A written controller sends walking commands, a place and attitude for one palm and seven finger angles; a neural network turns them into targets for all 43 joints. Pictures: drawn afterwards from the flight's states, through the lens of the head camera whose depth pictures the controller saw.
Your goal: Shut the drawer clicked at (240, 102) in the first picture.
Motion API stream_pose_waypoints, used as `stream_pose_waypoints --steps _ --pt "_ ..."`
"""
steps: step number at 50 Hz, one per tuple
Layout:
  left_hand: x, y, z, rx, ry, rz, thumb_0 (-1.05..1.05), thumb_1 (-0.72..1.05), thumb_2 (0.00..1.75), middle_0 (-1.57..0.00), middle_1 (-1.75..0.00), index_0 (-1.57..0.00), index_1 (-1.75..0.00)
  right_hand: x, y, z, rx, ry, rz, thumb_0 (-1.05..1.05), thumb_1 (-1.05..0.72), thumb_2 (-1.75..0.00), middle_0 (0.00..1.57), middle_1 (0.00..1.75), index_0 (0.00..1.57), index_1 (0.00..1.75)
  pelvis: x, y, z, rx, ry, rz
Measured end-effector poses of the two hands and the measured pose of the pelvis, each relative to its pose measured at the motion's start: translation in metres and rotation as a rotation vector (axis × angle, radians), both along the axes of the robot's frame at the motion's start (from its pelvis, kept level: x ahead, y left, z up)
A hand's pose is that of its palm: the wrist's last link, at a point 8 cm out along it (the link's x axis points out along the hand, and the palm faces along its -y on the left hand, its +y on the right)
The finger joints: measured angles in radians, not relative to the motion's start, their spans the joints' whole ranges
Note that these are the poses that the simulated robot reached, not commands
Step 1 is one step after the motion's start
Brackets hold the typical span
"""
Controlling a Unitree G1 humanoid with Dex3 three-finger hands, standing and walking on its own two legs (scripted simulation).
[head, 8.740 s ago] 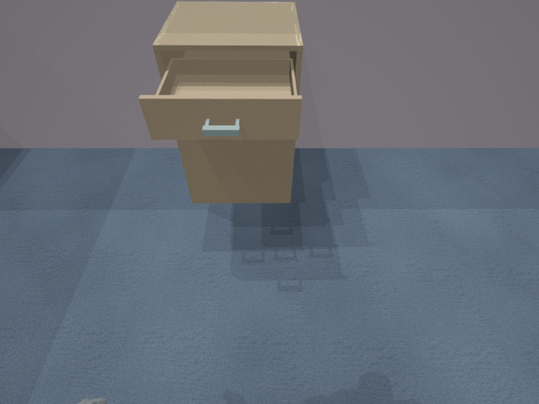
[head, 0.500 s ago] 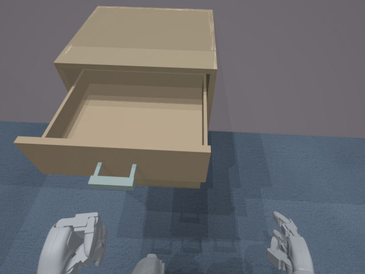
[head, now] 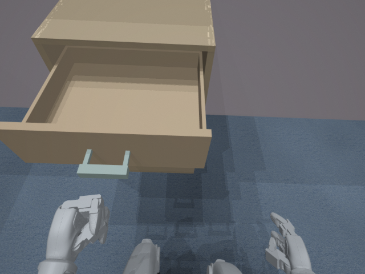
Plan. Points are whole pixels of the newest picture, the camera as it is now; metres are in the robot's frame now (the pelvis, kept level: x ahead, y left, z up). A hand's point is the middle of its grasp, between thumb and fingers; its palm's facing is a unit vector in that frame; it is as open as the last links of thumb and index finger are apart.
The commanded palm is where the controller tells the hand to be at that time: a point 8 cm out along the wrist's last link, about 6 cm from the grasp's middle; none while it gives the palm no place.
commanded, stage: bring the fist close to the handle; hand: left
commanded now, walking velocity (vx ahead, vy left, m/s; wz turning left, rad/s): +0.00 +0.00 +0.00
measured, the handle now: (106, 163) +0.34 +0.19 +0.03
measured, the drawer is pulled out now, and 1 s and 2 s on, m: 0.29 0.29 0.19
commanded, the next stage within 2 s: push the drawer shut in 0.60 s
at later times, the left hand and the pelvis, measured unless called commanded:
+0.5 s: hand (115, 215) +0.23 +0.15 +0.03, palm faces +0.01 -1.00 -0.04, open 3.3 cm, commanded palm +0.21 +0.20 +0.03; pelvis +0.00 +0.00 -0.01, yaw -1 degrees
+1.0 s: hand (119, 198) +0.27 +0.15 +0.03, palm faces +0.00 -1.00 -0.05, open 3.3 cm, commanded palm +0.25 +0.21 +0.03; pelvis +0.01 -0.01 -0.01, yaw -1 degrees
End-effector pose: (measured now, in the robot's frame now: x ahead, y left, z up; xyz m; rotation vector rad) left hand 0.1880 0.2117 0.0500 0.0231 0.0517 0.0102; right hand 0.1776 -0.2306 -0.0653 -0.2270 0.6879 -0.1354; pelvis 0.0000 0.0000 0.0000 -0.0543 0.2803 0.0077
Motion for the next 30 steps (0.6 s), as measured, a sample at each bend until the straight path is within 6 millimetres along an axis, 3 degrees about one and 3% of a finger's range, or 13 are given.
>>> stream_pose_waypoints --steps 14,30 --pt "0.021 -0.006 -0.023 0.003 -0.004 -0.007 0.02 0.9 0.9 -1.4 -1.6 -1.4 -1.6 -0.009 0.004 -0.02 -0.001 0.055 0.017 0.01 -0.9 -0.9 0.2 0.3 0.2 0.3 -0.004 0.003 -0.015 -0.004 0.042 -0.009" --pt "0.025 -0.017 -0.019 0.015 0.0 -0.008 0.02 0.9 0.9 -1.4 -1.6 -1.4 -1.6 -0.007 0.002 -0.021 0.008 0.077 0.016 0.01 -0.9 -0.9 0.2 0.3 0.2 0.3 0.001 0.002 -0.013 0.0 0.05 -0.01"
